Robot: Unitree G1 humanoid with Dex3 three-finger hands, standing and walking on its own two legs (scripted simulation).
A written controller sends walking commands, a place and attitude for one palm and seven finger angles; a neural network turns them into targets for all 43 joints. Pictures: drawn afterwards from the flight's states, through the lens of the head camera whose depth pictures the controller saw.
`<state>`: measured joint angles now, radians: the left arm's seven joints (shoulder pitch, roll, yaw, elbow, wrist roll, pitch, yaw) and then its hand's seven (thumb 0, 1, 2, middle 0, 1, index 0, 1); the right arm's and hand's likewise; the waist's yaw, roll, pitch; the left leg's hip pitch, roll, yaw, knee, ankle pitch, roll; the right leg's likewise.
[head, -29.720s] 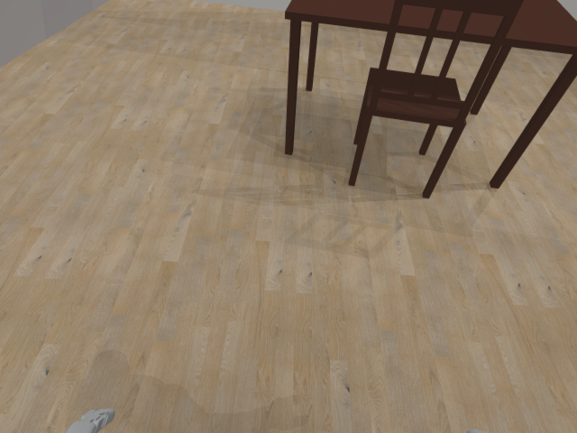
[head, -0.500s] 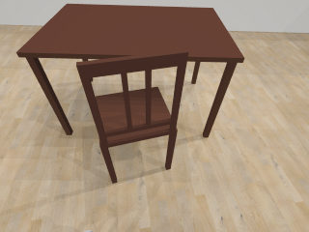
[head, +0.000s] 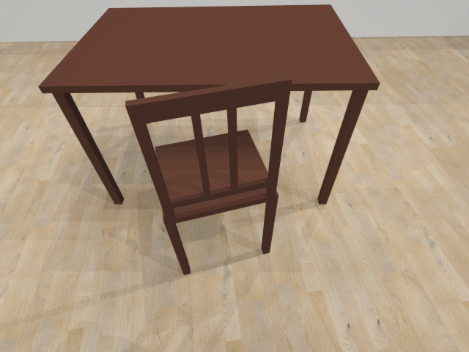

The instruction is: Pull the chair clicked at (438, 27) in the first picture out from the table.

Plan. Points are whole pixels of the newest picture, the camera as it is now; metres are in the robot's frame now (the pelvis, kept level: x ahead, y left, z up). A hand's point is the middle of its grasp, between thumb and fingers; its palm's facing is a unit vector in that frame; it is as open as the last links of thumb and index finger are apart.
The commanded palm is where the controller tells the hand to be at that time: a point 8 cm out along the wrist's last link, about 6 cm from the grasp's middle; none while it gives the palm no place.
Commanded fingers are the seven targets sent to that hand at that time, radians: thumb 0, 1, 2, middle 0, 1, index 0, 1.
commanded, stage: let the arm hang, fingers relaxed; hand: left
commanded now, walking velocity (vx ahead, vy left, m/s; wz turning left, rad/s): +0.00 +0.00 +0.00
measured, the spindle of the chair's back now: (201, 158) +0.62 +0.13 -0.09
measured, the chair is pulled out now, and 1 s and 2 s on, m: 0.18 0.18 0.18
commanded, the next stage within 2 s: look to check the result in 0.34 s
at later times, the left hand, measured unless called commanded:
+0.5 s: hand out of the picture -0.01 +0.15 -0.17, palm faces +0.02 -0.98 -0.18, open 7.3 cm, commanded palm none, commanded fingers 0.00 0.90 0.90 -0.20 -0.30 -0.20 -0.30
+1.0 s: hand out of the picture +0.00 +0.14 -0.17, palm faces +0.02 -0.98 -0.18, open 7.3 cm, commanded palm none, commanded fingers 0.00 0.90 0.90 -0.20 -0.30 -0.20 -0.30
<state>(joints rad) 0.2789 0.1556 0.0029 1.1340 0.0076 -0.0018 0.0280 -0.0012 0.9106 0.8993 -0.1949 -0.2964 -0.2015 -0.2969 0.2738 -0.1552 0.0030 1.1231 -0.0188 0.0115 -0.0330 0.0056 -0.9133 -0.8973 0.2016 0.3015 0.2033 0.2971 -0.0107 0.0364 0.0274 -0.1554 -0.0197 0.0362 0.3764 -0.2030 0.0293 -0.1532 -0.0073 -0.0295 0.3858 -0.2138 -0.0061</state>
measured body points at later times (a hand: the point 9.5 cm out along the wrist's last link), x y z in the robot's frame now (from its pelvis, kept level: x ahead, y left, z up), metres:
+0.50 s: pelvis +0.01 -0.01 +0.00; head +0.02 -0.02 +0.45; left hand -0.01 +0.20 -0.16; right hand -0.03 -0.21 -0.17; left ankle +0.00 +0.10 -0.75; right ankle +0.00 -0.11 -0.75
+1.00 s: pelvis +0.01 -0.02 +0.00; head +0.02 -0.03 +0.45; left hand +0.00 +0.19 -0.16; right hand -0.01 -0.22 -0.17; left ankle +0.00 +0.10 -0.75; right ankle +0.00 -0.11 -0.75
